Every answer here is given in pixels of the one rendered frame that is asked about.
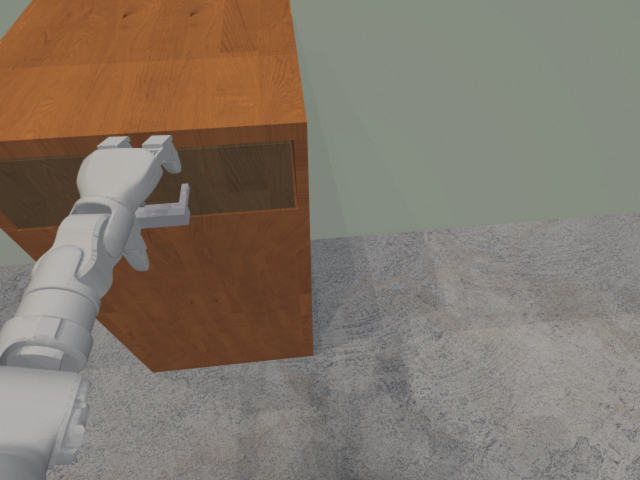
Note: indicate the robot left hand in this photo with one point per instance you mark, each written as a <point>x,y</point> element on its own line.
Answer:
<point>128,176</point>

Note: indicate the drawer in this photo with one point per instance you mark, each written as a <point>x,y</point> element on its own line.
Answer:
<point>41,191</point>

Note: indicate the robot left upper arm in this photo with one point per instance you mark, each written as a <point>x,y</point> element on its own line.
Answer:
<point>43,415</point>

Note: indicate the handle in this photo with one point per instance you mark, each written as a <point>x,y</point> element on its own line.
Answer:
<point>164,215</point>

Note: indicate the cabinet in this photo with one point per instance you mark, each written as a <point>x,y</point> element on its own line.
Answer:
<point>228,288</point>

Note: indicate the robot left forearm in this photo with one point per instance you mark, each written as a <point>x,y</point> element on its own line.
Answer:
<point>52,326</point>

